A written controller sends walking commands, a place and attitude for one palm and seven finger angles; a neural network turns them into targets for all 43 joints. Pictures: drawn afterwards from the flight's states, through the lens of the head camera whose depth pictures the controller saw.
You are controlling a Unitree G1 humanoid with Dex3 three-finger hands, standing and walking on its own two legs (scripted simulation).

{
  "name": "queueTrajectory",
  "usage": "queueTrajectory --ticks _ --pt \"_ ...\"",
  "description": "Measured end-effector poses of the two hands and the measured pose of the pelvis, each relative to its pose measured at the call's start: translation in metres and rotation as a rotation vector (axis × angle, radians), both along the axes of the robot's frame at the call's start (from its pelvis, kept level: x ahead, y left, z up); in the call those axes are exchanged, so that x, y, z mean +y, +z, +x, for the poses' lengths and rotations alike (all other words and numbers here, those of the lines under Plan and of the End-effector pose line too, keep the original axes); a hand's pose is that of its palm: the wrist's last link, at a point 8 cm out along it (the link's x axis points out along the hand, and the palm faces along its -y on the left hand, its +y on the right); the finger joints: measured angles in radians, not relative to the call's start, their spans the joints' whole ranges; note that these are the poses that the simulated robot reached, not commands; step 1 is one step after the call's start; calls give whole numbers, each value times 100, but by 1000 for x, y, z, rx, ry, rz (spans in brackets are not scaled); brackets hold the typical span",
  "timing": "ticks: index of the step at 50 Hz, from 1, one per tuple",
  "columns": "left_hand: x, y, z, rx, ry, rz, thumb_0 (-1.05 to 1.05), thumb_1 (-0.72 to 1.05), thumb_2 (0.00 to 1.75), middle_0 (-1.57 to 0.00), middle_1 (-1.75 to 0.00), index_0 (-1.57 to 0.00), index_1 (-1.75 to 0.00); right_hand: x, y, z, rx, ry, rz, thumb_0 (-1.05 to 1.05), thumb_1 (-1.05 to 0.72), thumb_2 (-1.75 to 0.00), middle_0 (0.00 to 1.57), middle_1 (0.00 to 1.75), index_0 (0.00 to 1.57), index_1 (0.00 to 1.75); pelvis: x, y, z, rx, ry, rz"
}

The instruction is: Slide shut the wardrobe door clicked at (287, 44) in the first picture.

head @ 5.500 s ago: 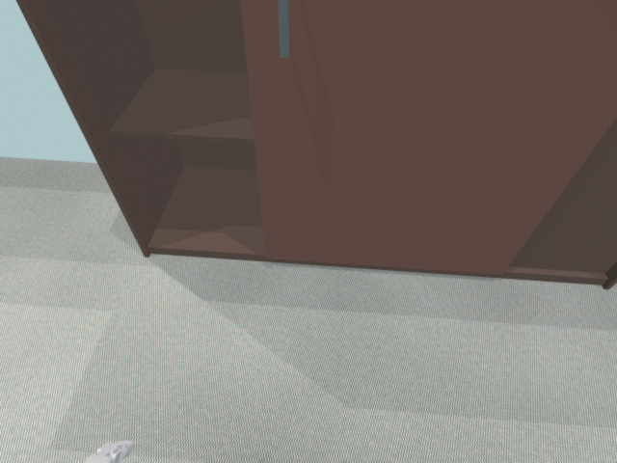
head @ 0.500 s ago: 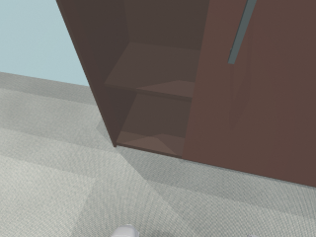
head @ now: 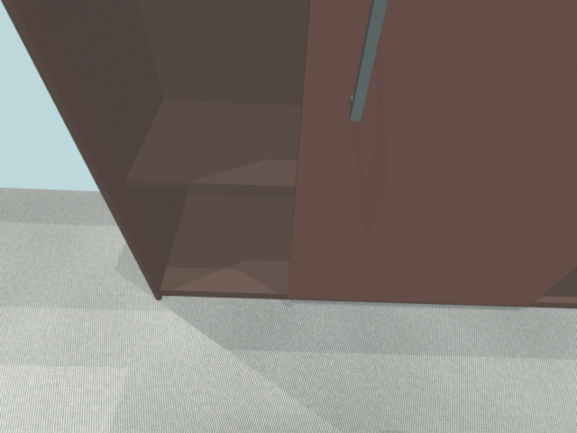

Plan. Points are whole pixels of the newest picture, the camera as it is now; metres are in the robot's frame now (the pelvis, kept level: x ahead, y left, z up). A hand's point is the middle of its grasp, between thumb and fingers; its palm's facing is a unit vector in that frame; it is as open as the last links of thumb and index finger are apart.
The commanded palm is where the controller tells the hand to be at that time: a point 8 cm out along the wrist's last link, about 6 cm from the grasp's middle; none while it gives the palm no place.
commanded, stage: take the last steps up to it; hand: right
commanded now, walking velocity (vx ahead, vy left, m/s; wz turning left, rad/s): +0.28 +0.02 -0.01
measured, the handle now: (364, 56) +0.66 -0.09 +0.21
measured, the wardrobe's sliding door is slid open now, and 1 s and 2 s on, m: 0.49 0.49 0.49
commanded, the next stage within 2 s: come to a stop and stand still in 0.50 s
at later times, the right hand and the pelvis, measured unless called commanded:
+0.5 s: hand out of the picture +0.16 -0.23 -0.18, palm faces -0.01 +0.99 -0.15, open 7.4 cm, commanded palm none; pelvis +0.11 -0.05 +0.00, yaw +1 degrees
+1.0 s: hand (412, 366) +0.28 -0.22 -0.17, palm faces +0.00 +0.97 -0.24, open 7.3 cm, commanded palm none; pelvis +0.19 -0.03 -0.01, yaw +2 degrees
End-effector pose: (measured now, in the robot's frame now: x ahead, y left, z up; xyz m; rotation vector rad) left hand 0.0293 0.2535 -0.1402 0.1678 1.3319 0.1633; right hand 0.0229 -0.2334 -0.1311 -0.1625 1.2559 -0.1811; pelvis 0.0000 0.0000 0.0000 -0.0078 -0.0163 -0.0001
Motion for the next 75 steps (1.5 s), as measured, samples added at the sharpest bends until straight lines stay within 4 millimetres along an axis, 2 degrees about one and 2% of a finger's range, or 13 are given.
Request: queueTrajectory --ticks 7,11,18,27,32,36,44,48,52,57,63,69,75 --pt "-43 9 48 -110 -69 42 0 91 90 -20 -30 -20 -30 -34 -29 -63 200 -93 61 0 -91 -90 20 30 20 30 -33 -10 18 8 -9 31" --pt "-65 18 47 -120 -31 45 0 92 90 -20 -30 -20 -30 -46 -26 -56 265 -65 84 1 -91 -90 19 30 20 30 -45 -2 35 0 5 37" --pt "-86 15 16 37 30 27 0 92 90 -20 -30 -20 -30 -55 -22 24 159 -31 89 1 -91 -90 19 30 19 30 -56 3 69 -7 6 30" --pt "-103 -3 -5 233 141 -50 0 91 90 -20 -30 -20 -30 -35 -24 163 32 73 67 0 -91 -90 19 30 19 30 -44 -9 127 -2 25 9" --pt "-93 -21 11 316 183 -93 0 91 90 -20 -30 -20 -30 -12 -28 238 -67 118 37 0 -91 -90 19 30 19 30 -24 -26 169 0 38 10" --pt "-75 -24 58 267 179 -85 1 91 90 -20 -30 -20 -30 2 -21 257 -89 106 27 0 -91 -90 19 30 20 30 -15 -20 188 -14 32 15" --pt "-52 -22 173 53 98 -59 0 92 90 -20 -30 -20 -30 -6 -6 263 -53 74 -15 -1 -93 -90 20 30 20 30 -16 -8 197 8 30 1" --pt "-46 -17 206 -16 62 -25 1 93 90 -20 -30 -20 -30 -21 -5 254 -33 61 -21 -1 -92 -90 20 30 20 30 -28 -7 193 13 36 -2" --pt "-54 -9 222 -72 35 5 1 93 90 -20 -30 -20 -30 -41 -13 240 -12 48 -15 0 -92 -90 20 30 20 30 -43 -9 188 17 38 6" --pt "-79 1 216 -104 13 39 0 92 90 -20 -30 -20 -30 -70 -31 219 15 17 16 0 -91 -90 20 30 20 30 -65 -14 183 5 37 12" --pt "-104 15 191 -60 7 54 0 94 90 -20 -30 -20 -30 -87 -24 188 84 -3 34 0 -91 -90 19 30 20 30 -82 0 178 11 41 29" --pt "-112 10 171 -46 43 35 0 94 90 -20 -30 -21 -30 -92 -19 153 175 17 24 0 -91 -90 19 30 20 30 -89 2 171 22 66 7" --pt "-112 -9 136 -11 92 -18 0 93 90 -20 -30 -21 -30 -83 -15 136 192 44 -8 0 -91 -90 19 30 20 30 -85 -4 157 15 77 -23"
